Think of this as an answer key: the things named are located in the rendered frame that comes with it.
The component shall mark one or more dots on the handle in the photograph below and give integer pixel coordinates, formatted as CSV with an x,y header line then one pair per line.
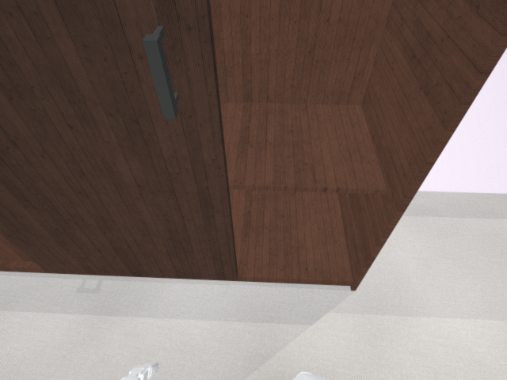
x,y
160,73

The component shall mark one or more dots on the wardrobe door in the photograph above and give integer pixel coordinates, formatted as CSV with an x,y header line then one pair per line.
x,y
9,251
93,180

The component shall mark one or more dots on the robot left hand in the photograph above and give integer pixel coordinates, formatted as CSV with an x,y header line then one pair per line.
x,y
144,372

